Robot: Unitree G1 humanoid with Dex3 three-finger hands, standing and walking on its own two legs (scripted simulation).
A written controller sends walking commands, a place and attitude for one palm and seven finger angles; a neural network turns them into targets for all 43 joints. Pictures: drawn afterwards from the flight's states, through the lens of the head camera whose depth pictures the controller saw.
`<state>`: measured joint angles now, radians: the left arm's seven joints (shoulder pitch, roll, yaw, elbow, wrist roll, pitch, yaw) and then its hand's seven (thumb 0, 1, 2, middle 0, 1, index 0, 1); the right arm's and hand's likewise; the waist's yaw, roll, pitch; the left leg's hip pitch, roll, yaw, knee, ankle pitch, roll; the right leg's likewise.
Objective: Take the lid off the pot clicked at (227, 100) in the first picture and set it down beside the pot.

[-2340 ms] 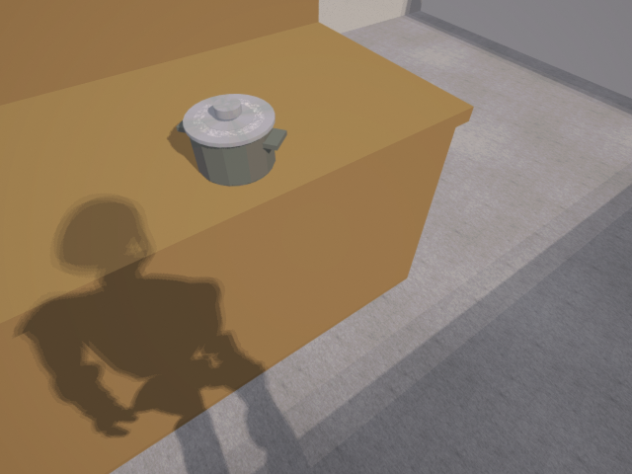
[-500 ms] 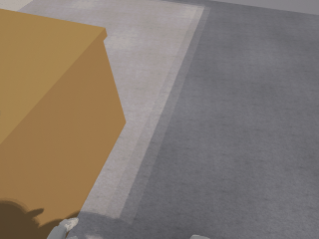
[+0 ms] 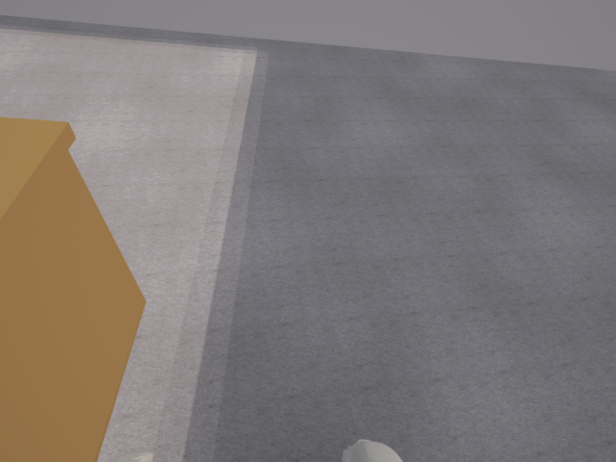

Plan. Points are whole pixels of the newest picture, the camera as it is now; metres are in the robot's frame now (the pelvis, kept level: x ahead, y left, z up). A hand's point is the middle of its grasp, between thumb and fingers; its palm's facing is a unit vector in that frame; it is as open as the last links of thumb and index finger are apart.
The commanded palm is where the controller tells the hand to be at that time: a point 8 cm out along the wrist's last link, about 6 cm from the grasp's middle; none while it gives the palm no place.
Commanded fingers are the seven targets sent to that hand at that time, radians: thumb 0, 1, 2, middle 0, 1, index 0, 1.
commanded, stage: walk to a spot facing it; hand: left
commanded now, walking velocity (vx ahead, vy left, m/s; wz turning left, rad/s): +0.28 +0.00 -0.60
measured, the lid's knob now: out of the picture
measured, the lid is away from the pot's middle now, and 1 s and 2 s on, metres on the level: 0.00 0.00 0.00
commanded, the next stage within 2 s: turn to face it in 0.84 s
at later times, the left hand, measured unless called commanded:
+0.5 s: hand (270, 351) +0.32 +0.07 -0.17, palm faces -0.31 -0.93 -0.20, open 7.4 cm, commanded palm none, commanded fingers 0.00 0.90 0.90 -0.20 -0.30 -0.20 -0.30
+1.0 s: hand (297, 260) +0.52 +0.04 -0.17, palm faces -0.51 -0.84 -0.21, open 7.4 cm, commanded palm none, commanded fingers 0.00 0.90 0.90 -0.20 -0.30 -0.20 -0.30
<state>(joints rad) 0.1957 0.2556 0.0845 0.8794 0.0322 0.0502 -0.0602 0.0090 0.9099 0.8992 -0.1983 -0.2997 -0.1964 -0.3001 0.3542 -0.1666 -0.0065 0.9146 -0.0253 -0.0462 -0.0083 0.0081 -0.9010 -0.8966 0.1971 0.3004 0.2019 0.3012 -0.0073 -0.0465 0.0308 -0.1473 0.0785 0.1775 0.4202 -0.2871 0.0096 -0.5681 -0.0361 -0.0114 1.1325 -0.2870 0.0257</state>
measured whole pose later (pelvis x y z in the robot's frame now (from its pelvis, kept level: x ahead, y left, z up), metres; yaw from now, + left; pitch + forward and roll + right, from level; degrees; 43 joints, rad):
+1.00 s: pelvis +0.35 -0.10 +0.00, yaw -35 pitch +1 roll -1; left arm 0.23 0.24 0.09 0.92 0.02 0.04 -0.03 0.01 0.91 0.90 -0.19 -0.30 -0.19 -0.30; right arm 0.23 -0.18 -0.04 0.93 -0.03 -0.03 -0.01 0.00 -0.92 -0.90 0.20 0.30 0.20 0.30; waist 0.01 -0.02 0.06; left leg -0.21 0.14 0.25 0.48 -0.26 -0.02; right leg -0.52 -0.08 -0.07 0.90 -0.33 0.04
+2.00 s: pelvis +0.35 -0.20 -0.01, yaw -3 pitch -2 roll +2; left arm 0.27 0.22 0.04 0.89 0.03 0.02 0.02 0.01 0.91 0.90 -0.20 -0.30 -0.20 -0.30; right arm 0.11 -0.28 -0.10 0.89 -0.02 0.08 0.04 0.01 -0.91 -0.90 0.19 0.30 0.20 0.30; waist 0.02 -0.02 0.10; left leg -0.43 0.02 0.05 0.93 -0.45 -0.05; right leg -0.24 -0.14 -0.18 0.55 -0.28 0.01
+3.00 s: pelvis +0.32 -0.20 -0.02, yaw +33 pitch -1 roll +1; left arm 0.24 0.27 0.07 0.91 0.02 0.07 0.02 0.01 0.91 0.90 -0.20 -0.30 -0.20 -0.30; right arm 0.10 -0.25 -0.07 0.88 -0.01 0.03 0.03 0.01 -0.90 -0.90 0.19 0.30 0.20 0.30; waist 0.02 -0.07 0.11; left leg -0.31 0.00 0.07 0.63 -0.30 0.03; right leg -0.36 -0.15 -0.11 0.94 -0.55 0.07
